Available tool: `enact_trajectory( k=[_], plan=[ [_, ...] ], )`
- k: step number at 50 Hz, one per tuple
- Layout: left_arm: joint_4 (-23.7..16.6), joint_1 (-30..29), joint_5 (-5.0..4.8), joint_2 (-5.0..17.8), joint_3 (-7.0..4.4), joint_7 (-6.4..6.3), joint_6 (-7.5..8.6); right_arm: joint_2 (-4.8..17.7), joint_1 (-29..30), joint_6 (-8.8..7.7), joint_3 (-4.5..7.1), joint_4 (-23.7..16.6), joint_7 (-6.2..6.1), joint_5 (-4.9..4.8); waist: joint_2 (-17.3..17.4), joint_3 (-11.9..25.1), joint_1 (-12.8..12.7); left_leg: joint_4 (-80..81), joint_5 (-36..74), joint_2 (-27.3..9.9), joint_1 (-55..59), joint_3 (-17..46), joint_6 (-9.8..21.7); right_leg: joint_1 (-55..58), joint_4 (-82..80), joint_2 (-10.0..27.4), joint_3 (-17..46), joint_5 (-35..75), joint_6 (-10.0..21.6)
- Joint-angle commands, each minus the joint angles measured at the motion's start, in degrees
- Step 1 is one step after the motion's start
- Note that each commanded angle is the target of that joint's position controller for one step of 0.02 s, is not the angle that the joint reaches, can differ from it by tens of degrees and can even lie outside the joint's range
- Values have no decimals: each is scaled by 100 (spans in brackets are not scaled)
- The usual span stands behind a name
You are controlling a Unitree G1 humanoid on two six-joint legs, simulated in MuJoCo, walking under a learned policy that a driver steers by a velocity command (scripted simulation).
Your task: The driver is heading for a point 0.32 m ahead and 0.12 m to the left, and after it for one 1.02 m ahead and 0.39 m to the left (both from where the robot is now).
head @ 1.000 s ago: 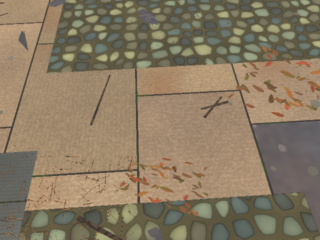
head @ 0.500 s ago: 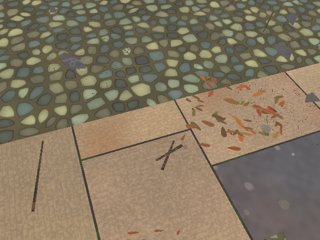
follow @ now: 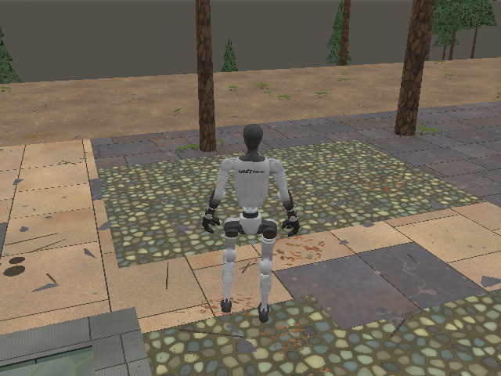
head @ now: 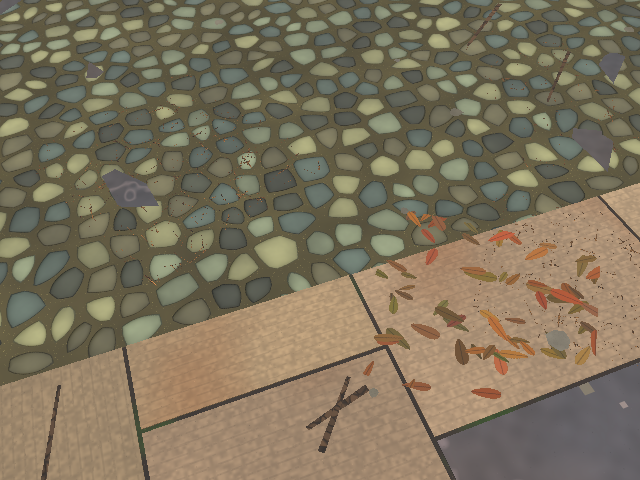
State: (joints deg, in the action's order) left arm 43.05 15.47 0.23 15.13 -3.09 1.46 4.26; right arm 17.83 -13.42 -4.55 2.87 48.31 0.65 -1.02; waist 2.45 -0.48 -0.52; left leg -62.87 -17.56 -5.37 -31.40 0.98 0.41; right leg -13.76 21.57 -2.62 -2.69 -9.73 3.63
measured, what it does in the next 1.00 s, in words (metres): walks ahead, turning left: left foot, then right foot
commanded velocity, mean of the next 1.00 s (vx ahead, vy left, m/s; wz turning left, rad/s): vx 0.50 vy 0.00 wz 0.48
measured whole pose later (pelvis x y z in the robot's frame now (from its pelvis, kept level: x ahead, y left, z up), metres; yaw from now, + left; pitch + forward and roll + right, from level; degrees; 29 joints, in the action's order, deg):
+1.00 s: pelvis +0.56 +0.12 +0.00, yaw +33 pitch +1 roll -1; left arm 42.5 12.8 0.6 14.9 -3.3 0.4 5.6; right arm 18.1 -16.8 -0.8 4.3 39.2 -0.2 -1.4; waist 2.9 -0.9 -0.7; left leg -67.1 -20.2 -1.5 -30.3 3.6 0.6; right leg -14.9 24.8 -1.1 -3.2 -11.1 1.4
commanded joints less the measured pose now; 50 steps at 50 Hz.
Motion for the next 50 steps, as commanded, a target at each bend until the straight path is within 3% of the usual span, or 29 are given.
enact_trajectory(
  k=[1, 7, 12, 13, 15, 16, 17, 18, 19, 20, 21, 22, 23, 24, 26, 28, 32, 35, 38, 40, 41, 42, 43, 44, 45, 46, 47, 48, 50],
  plan=[
    [-250, -171, 25, 747, -210, -40, 201, 248, -127, 93, 65, -288, -25, 9, -621, 79, 151, 329, 648, -318, -755, 345, -113, 483, -1381, 1640, 1208, 1086, 1066],
    [41, 89, 23, 913, -249, -147, 209, 105, 829, 63, 8, -597, 93, 4, -494, -238, -193, 2148, 2391, -46, -635, 189, -52, 642, -1589, 1475, 68, 1221, 692],
    [337, 467, -69, 1018, -301, -190, 49, 97, 1473, 64, -16, -1014, 251, -7, -448, -427, -405, 2814, 1908, 83, -956, -45, 198, 1741, -1198, 1795, -244, 1715, 530],
    [359, 460, -86, 1055, -316, -207, -2, 129, 1504, 65, -2, -1090, 289, -5, -494, -410, -370, 2866, 1609, 146, -932, -153, 275, 1931, -990, 1847, -306, 2173, 473],
    [320, 339, -95, 1217, -358, -273, -100, 303, 1220, 84, 91, -1152, 331, 4, -721, -81, -130, 2853, 978, 486, -293, -527, 475, 2118, -204, 1841, -503, 4153, 312],
    [294, 283, -87, 1271, -369, -315, -162, 482, 667, 102, 202, -1059, 325, 3, -781, 276, 190, 2904, 831, 731, 462, -691, 611, 2047, 617, 1756, -638, 4993, 203],
    [254, 258, -86, 1227, -337, -360, -193, 793, -235, 116, 384, -845, 265, -16, -645, 753, 652, 3199, 1139, 905, 1835, -617, 826, 1473, 1835, 1535, -795, 4868, 8],
    [92, 401, 64, 964, -217, -380, -130, 1357, -1097, 178, 564, -715, 135, -21, 224, 1411, 894, 3171, 1466, -135, 3659, 999, 1256, -49, 3728, 1216, -861, 2736, -237],
    [-136, 795, 102, 284, 11, -262, 66, 1610, -835, 149, 568, -851, 139, -75, 1414, 2057, 324, 4061, 460, -1395, 5388, 4303, 2447, -2444, 5706, -116, -71, -2153, -591],
    [-169, 247, -87, 858, -104, -148, 296, 1132, -983, 137, 433, -889, 144, -33, 635, 2185, 738, 4467, 72, -1335, 5478, 4345, 2217, -3062, 5966, 204, 955, -2141, -420],
    [-341, -239, -257, 955, -122, -101, 399, 877, -825, 106, 372, -890, 121, 13, 376, 1426, 745, 4478, 358, -1123, 4865, 3452, 1974, -3305, 5770, 430, 860, -1728, -298],
    [-370, -364, -184, 850, -95, -130, 437, 797, -487, 81, 343, -933, 120, 18, -231, 843, 465, 4532, 950, -877, 3927, 2821, 1801, -3132, 5186, 677, 809, -1327, -278],
    [-342, -417, -32, 914, -147, -177, 406, 597, -163, 74, 289, -1016, 97, 33, -266, 593, 274, 4618, 1495, -696, 3244, 2386, 1702, -2776, 4672, 846, 784, -1129, -324],
    [-348, -322, 14, 914, -172, -177, 337, 555, 10, 79, 261, -1119, 73, 97, -111, 452, 91, 4752, 1865, -574, 2721, 2213, 1708, -2415, 4495, 912, 797, -1005, -375],
    [-360, -177, 55, 786, -166, -181, 206, 592, 86, 69, 284, -1172, 35, 81, -44, 355, -66, 4941, 2249, -465, 2177, 1970, 1771, -2172, 4054, 916, 711, -900, -538],
    [-459, -418, 79, 651, -123, -203, 135, 741, -6, 60, 330, -1145, -34, 53, -43, 204, -42, 5036, 2440, -326, 1809, 1646, 1730, -2177, 3417, 850, 601, -439, -707],
    [-659, -1294, 53, 442, -25, -154, 176, 820, -294, 129, 368, -1053, -131, -12, 131, 85, 307, 4911, 1825, 96, 1481, 1259, 1316, -1677, 1633, 501, 520, 1188, -787],
    [-792, -1704, -47, 553, -51, -82, 236, 828, -611, 185, 379, -941, -148, -49, 232, 76, 471, 4682, 1369, -29, 1707, 1613, 1211, -1423, 1028, 313, 606, 1438, -744],
    [-818, -1639, -75, 783, -149, -24, 308, 776, -678, 230, 380, -928, -171, -43, 381, 108, 349, 4178, 1152, -232, 2214, 2173, 1087, -1228, 670, 281, 758, 865, -554],
    [-665, -1010, -68, 915, -251, -46, 361, 651, -543, 253, 349, -990, -167, -24, 486, 294, -28, 3633, 1367, -70, 2194, 2249, 898, -348, 343, 271, 627, 651, -305],
    [-585, -367, 26, 1121, -335, -87, 391, 374, -510, 231, 247, -1068, -145, 13, 284, 850, -344, 2632, 1318, 227, 1842, 1960, 701, 818, 434, 762, 997, 562, -21],
    [-507, 393, 144, 1588, -449, -135, 374, 14, -989, 193, 134, -1203, -144, -11, -833, 1729, -382, 744, -43, 930, 312, 1194, 296, 2867, 353, 2034, 2739, -26, 656],
    [-316, 717, 32, 1565, -473, -81, 286, 164, -1300, 156, 105, -1300, -152, -102, -2183, 2008, -295, -566, -1755, 968, -1047, 861, 129, 3456, -240, 2777, 4814, -1568, 1165],
    [-428, 433, -36, 1070, -340, -87, 254, 693, -1003, 173, 234, -1201, -153, -130, -1389, 1228, -405, -1097, -1334, 614, -1488, 982, 74, 2861, -460, 2590, 4406, -2377, 968],
    [-465, 182, -20, 867, -274, -115, 196, 804, -512, 213, 273, -1277, -149, -74, -952, 649, -436, -1194, -874, 427, -1518, 758, 43, 2175, -491, 2353, 3519, -1982, 742],
    [-454, -76, 18, 752, -221, -121, 164, 736, -290, 234, 280, -1340, -138, -17, -723, 265, -320, -991, -525, 261, -1354, 666, 21, 1507, -624, 2100, 2850, -1295, 658],
    [-421, -240, 43, 624, -175, -132, 158, 662, -211, 257, 302, -1372, -116, 0, -790, 64, -194, -749, -291, 94, -1174, 664, 19, 1078, -764, 1904, 2359, -794, 605],
    [-390, -320, 58, 598, -163, -138, 169, 544, -276, 290, 292, -1379, -87, -41, -928, -20, -91, -614, -158, -14, -932, 603, 14, 765, -914, 1772, 1968, -496, 567],
    [-261, -245, 28, 625, -180, -112, 227, 286, -261, 326, 233, -1400, -71, -43, -883, -51, -53, -322, 13, -32, -794, 521, -18, 536, -1140, 1680, 1525, -19, 694]
  ],
)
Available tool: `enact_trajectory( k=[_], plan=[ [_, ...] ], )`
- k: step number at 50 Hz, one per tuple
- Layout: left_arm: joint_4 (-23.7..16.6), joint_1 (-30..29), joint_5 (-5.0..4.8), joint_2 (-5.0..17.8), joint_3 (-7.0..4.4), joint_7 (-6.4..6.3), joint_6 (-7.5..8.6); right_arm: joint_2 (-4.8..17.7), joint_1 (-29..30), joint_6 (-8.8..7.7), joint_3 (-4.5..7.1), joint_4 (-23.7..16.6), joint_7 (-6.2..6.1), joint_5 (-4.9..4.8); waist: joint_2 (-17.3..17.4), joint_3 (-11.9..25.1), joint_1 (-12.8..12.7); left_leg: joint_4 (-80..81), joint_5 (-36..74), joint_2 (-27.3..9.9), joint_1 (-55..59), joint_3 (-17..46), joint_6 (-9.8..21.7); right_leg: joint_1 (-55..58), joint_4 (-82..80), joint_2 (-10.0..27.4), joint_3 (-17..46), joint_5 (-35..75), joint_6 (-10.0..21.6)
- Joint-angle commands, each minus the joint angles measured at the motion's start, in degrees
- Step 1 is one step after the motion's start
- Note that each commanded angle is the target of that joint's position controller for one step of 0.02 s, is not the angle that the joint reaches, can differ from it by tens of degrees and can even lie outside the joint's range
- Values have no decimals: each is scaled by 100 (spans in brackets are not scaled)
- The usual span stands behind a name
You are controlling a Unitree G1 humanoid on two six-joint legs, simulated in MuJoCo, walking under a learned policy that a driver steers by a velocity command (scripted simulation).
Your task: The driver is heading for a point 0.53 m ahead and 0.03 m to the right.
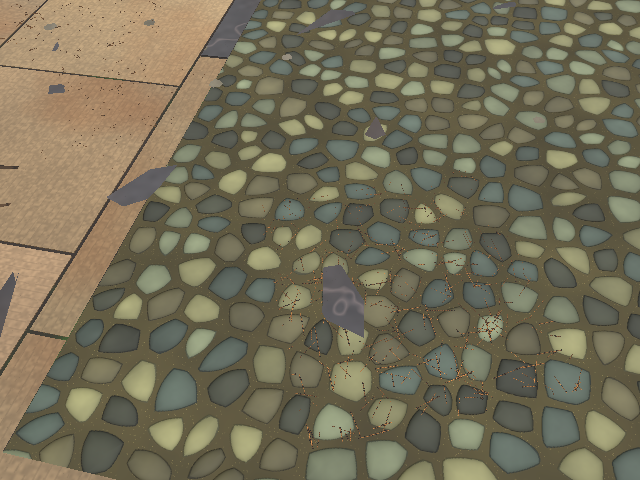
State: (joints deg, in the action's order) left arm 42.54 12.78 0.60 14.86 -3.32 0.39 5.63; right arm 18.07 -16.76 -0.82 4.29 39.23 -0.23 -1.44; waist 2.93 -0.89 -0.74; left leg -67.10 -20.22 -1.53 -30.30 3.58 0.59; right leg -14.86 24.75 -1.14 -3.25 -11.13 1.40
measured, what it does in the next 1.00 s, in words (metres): walks ahead: left foot, then right foot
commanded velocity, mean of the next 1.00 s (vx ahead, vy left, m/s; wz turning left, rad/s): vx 0.40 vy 0.00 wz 0.00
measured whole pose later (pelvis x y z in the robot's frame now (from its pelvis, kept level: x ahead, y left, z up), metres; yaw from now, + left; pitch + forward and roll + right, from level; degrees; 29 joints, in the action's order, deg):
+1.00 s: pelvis +0.48 +0.03 -0.01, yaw -3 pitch +2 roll +0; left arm 46.5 6.0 1.4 13.3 -1.7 1.3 1.9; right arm 16.2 -11.4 0.2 2.9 48.5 -1.9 -0.4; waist 1.5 -3.3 0.1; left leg -55.0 -30.0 -3.2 -23.5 2.0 -3.3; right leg -23.5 27.0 -2.7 -1.6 -5.3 3.7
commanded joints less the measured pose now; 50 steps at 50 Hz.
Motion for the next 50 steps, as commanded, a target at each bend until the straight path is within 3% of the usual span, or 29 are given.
enact_trajectory(
  k=[1, 3, 7, 11, 13, 14, 15, 16, 17, 18, 19, 20, 21, 22, 24, 26, 30, 32, 34, 37, 39, 40, 41, 42, 43, 44, 46, 48, 50],
  plan=[
    [-136, 77, -10, 730, -183, 7, 115, 191, 154, -48, 65, -523, 14, 18, -839, -32, -19, 343, 408, -412, -951, 276, -58, 641, -1539, 1551, 1434, 363, 994],
    [-11, 147, -23, 852, -220, 22, 127, 104, 354, -78, 15, -561, 24, 53, -698, -39, -29, 967, 816, -417, -1038, 285, -90, 780, -1624, 1578, 1141, 834, 1088],
    [177, 251, -131, 1022, -240, 17, 44, -14, 1049, -209, -86, -663, 154, 73, -634, -151, -224, 2475, 1853, -371, -657, -134, -63, 866, -1647, 1374, 467, 1287, 953],
    [459, 712, -226, 1216, -275, 20, -74, 45, 1655, -264, -98, -873, 246, 16, -702, -294, -393, 3240, 1725, -234, -446, -355, 74, 1338, -1508, 1608, 443, 1440, 873],
    [558, 747, -268, 1305, -297, 5, -147, 173, 1641, -274, -51, -917, 266, 29, -803, -255, -259, 3516, 1333, -113, -196, -447, 247, 1643, -1218, 1734, 427, 2072, 785],
    [585, 684, -283, 1358, -302, -10, -179, 290, 1342, -278, 13, -850, 259, 56, -847, -58, -22, 3704, 1276, 41, 346, -574, 362, 1685, -807, 1684, 306, 2931, 696],
    [610, 637, -295, 1315, -273, -28, -206, 475, 640, -273, 130, -628, 233, 88, -785, 377, 384, 3953, 1496, 227, 1422, -732, 521, 1512, 33, 1479, 46, 3723, 552],
    [585, 669, -220, 1119, -184, -54, -193, 788, -252, -246, 280, -371, 170, 104, -657, 974, 777, 3799, 1657, 24, 2905, -465, 700, 765, 1219, 1218, -176, 3340, 335],
    [322, 979, -65, 570, 21, -25, -108, 1409, -956, -214, 402, -295, 93, 222, 561, 1854, 791, 3850, 1178, -1526, 5089, 1946, 1480, -1417, 3492, 516, -341, 979, -65],
    [383, 1000, -86, 559, 57, 1, 15, 1256, -1022, -215, 337, -270, 104, 122, 1070, 2428, 738, 4743, 726, -2138, 5385, 3836, 1928, -2345, 4643, 17, 515, -2177, -133],
    [279, 634, -267, 1022, -85, 49, 78, 919, -713, -240, 207, -265, 131, 111, 683, 1666, 735, 4851, 435, -1960, 4841, 3190, 1694, -2937, 5051, 374, 795, -2012, -66],
    [203, 293, -336, 1007, -72, 63, 94, 706, -380, -257, 143, -279, 130, 112, 463, 1017, 615, 4924, 652, -1733, 4059, 2291, 1493, -3008, 4908, 630, 669, -1555, -1],
    [214, 165, -266, 934, -73, 44, 68, 527, -41, -282, 90, -259, 148, 133, 175, 593, 424, 5126, 946, -1488, 3302, 1716, 1359, -2832, 4538, 816, 613, -1125, -15],
    [270, 232, -208, 915, -106, 32, -9, 341, 205, -334, 41, -265, 163, 167, 261, 390, 228, 5345, 1264, -1315, 2746, 1305, 1256, -2488, 4248, 978, 686, -796, -39],
    [398, 501, -222, 677, -76, 27, -181, 306, 396, -443, 58, -185, 165, 199, 304, 275, 5, 5734, 1575, -1245, 2141, 819, 1265, -2024, 4114, 999, 747, -428, -137],
    [351, 365, -221, 586, -75, -12, -281, 369, 388, -540, 94, -53, 137, 237, 179, 72, -40, 5954, 1903, -1247, 1992, 357, 1269, -2215, 3841, 953, 890, -26, -233],
    [196, -154, -178, 497, -67, 40, -255, 447, 275, -568, 121, 158, 43, 252, 37, -124, 84, 6055, 2292, -1111, 2229, -464, 1050, -2457, 2579, 800, 938, 1272, -258],
    [39, -619, -92, 350, 3, 105, -207, 497, 244, -536, 115, 253, -3, 218, -72, -324, 212, 5980, 2952, -977, 2051, -847, 952, -2077, 1703, 661, 603, 1739, -219],
    [-128, -958, -38, 231, 61, 179, -167, 569, -9, -468, 125, 429, -49, 167, -96, -322, 345, 5760, 3588, -1031, 2235, -947, 922, -1795, 1169, 527, 390, 1892, -169],
    [-230, -944, -36, 408, 17, 272, -146, 731, -95, -329, 171, 621, -81, 69, 111, -123, 253, 5181, 4259, -1247, 2923, -838, 809, -1650, 747, 362, 356, 1367, 32],
    [-87, -354, 14, 665, -97, 275, -129, 815, 75, -242, 196, 670, -122, 13, 180, 242, -132, 4326, 5002, -1164, 3180, -828, 603, -920, 399, 100, 191, 1176, 221],
    [77, 167, 31, 896, -206, 233, -110, 736, 12, -211, 169, 697, -131, 36, -3, 584, -372, 3440, 4953, -867, 3073, -1003, 382, -78, 49, -24, 142, 1936, 353],
    [140, 678, 91, 1344, -299, 144, -130, 510, -230, -240, 68, 602, -141, 210, -637, 1328, -438, 2068, 3276, -503, 2170, -1138, 65, 1440, 512, 824, 1019, 4719, 639],
    [162, 594, 161, 1419, -224, 90, -176, -160, -1189, -271, -180, 687, -22, 283, -1796, 2262, 70, 22, -1736, 293, 378, -730, -345, 3325, 778, 2373, 2973, 6251, 1959],
    [117, 676, 44, 953, -114, 111, -217, 240, -1077, -263, -96, 926, 22, 123, -1143, 2893, -234, -417, -2167, 230, 401, 314, -372, 3151, 516, 2330, 3236, 5552, 2102],
    [85, 287, -23, 856, -82, 126, -242, 511, -461, -223, -19, 756, 30, -46, -954, 2132, -273, -432, -1978, 7, 15, 259, -346, 2573, 260, 2046, 2583, 4756, 1860],
    [55, -414, -47, 564, 8, 94, -278, 457, 107, -64, 1, 699, -126, 68, -520, 1038, -69, 253, -1360, -292, -85, 79, -374, 1121, -235, 1673, 2045, 3166, 1451],
    [72, -783, 82, 596, -14, 67, -333, 306, -101, 131, -7, 787, -201, 100, -899, 758, 240, 1060, -914, -332, 795, -28, -410, -63, -697, 1404, 1704, 2091, 1272],
    [101, -940, 134, 611, -29, 33, -343, 145, -243, 196, -43, 905, -265, 131, -991, 794, 307, 1780, -687, -275, 1296, -142, -429, -433, -845, 1294, 1453, 1752, 1259]
  ],
)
